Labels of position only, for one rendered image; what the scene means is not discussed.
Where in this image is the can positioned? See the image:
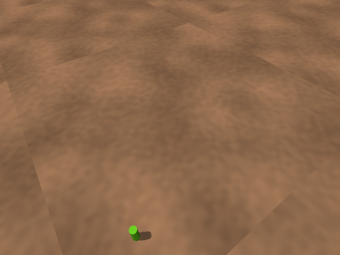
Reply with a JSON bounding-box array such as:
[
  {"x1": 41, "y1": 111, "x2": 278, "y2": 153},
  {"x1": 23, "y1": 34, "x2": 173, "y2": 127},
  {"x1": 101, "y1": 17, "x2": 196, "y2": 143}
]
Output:
[{"x1": 129, "y1": 225, "x2": 140, "y2": 241}]

